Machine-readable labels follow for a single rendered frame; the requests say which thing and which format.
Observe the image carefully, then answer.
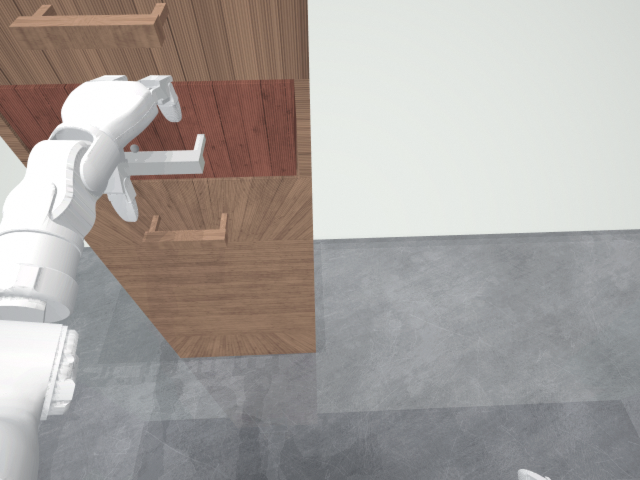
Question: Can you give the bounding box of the robot left hand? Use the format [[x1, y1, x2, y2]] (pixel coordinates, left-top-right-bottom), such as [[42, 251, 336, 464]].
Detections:
[[61, 75, 182, 222]]

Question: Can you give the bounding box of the cabinet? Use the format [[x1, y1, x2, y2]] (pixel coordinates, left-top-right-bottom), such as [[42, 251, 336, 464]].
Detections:
[[0, 0, 316, 358]]

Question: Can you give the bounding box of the handle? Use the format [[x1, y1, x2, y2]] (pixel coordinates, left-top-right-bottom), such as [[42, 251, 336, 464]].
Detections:
[[124, 134, 206, 176], [142, 229, 228, 250], [9, 14, 166, 50]]

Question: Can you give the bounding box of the left robot forearm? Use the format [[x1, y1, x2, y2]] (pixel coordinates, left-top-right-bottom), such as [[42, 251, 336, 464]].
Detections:
[[0, 121, 120, 323]]

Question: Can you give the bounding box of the drawer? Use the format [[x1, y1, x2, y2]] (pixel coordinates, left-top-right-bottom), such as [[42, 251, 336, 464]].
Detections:
[[0, 79, 297, 180]]

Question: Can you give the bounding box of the robot left upper arm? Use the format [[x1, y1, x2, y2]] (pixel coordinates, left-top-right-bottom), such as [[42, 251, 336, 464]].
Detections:
[[0, 320, 79, 480]]

